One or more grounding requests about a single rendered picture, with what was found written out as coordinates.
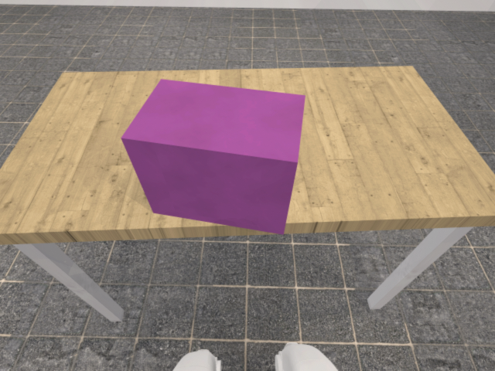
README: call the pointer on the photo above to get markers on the right robot thigh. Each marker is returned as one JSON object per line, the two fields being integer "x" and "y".
{"x": 301, "y": 357}

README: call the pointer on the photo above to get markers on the robot thigh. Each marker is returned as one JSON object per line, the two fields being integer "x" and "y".
{"x": 198, "y": 361}
{"x": 301, "y": 357}

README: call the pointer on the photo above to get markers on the left robot thigh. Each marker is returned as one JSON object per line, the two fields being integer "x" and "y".
{"x": 198, "y": 361}

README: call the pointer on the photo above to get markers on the table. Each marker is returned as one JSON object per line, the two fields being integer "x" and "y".
{"x": 378, "y": 151}

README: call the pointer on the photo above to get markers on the carton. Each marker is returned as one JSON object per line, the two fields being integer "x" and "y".
{"x": 217, "y": 154}

